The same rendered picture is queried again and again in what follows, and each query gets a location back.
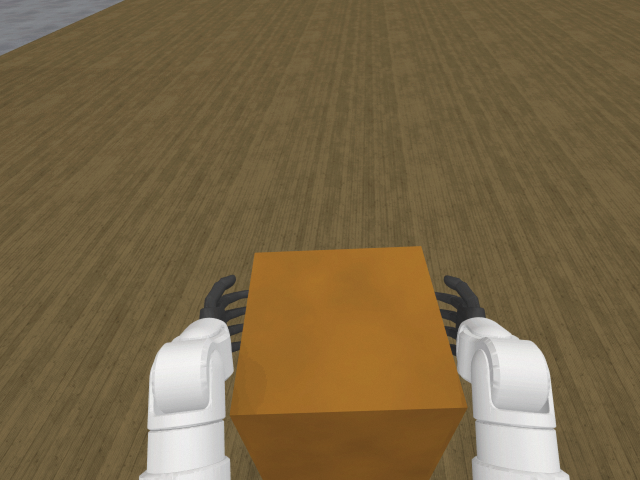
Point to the robot right forearm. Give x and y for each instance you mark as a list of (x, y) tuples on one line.
[(512, 402)]

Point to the robot left forearm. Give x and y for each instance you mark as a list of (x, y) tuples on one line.
[(186, 405)]

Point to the carton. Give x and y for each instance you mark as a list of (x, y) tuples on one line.
[(345, 371)]

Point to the left robot hand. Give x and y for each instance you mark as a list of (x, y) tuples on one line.
[(215, 304)]

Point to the right robot hand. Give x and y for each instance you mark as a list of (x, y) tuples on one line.
[(467, 306)]

